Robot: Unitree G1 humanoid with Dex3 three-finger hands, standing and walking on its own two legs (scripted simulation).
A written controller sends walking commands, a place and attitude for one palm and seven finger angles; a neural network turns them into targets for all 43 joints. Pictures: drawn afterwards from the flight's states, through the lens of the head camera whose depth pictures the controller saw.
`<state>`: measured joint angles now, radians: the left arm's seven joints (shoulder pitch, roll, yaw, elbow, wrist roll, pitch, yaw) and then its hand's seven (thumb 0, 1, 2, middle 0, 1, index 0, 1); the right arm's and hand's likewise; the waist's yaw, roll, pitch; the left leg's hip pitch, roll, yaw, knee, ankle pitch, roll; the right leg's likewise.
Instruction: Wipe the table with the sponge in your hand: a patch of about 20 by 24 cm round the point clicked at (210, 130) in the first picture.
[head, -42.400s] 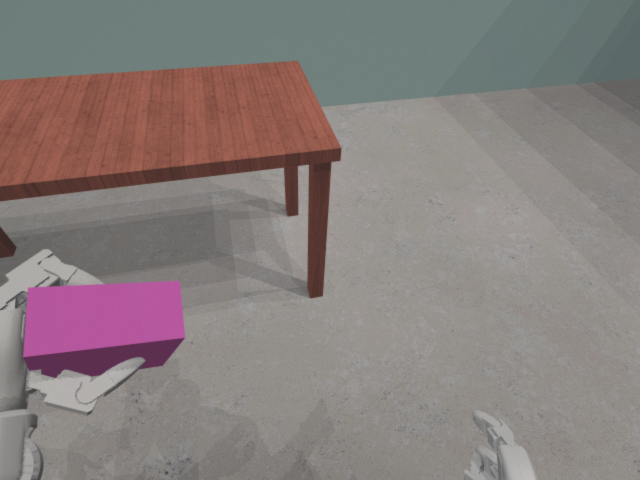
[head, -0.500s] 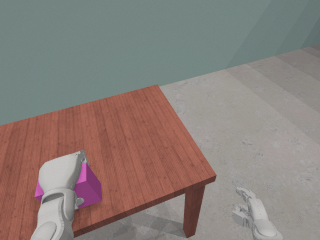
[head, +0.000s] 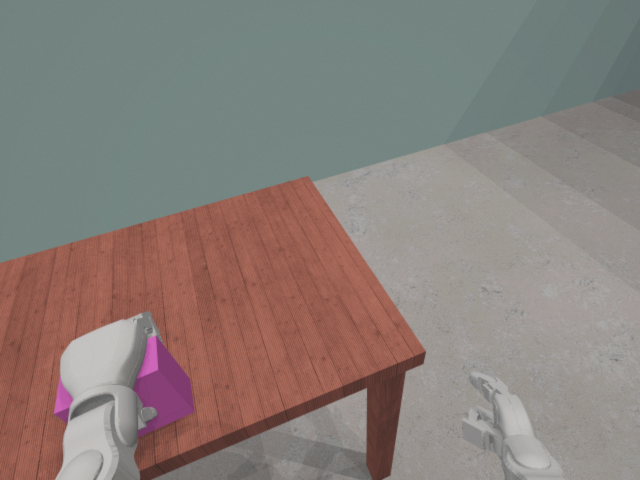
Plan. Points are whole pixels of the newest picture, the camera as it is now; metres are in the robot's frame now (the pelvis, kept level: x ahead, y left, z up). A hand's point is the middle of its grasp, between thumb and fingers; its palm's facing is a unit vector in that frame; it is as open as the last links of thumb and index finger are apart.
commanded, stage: move the sponge above the wiping area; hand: left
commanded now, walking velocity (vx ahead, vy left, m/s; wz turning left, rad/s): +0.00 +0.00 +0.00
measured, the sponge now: (137, 400) +0.20 +0.29 +0.00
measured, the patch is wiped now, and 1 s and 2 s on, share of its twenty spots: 0.00 0.00 0.00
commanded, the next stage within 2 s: none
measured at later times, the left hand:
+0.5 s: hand (132, 388) +0.20 +0.28 +0.04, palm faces -0.03 -0.17 -0.98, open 9.6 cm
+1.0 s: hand (138, 396) +0.19 +0.27 +0.03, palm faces -0.05 -0.20 -0.98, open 9.6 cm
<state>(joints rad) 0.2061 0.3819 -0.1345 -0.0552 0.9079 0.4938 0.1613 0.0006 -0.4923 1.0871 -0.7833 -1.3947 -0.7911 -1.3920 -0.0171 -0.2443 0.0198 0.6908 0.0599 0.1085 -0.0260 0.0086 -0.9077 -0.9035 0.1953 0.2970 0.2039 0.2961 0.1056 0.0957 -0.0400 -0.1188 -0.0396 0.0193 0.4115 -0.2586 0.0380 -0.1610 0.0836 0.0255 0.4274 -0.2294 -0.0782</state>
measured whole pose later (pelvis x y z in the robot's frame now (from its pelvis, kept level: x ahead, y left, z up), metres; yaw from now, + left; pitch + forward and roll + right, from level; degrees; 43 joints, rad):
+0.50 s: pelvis -0.01 +0.01 +0.00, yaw +1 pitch -2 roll +0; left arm 0.22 0.37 -0.15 -0.06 0.90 0.47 0.12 0.00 -0.49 1.09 -0.78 -1.40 -0.79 -1.39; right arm 0.00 -0.25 0.01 0.68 0.05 0.10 -0.03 0.01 -0.91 -0.90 0.20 0.30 0.20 0.30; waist 0.10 0.10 -0.03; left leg -0.12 -0.05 0.01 0.41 -0.24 0.05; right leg -0.16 0.07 0.02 0.41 -0.22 -0.07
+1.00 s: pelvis +0.00 +0.02 +0.00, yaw +1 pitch -2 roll +0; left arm 0.26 0.37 -0.20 -0.13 0.93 0.42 0.11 0.00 -0.49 1.09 -0.78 -1.39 -0.79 -1.39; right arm -0.01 -0.26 0.00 0.67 0.03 0.10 -0.03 0.01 -0.91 -0.90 0.20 0.30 0.20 0.30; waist 0.13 0.09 -0.02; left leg -0.13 -0.06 0.01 0.42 -0.26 0.06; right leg -0.15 0.07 0.02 0.41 -0.22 -0.06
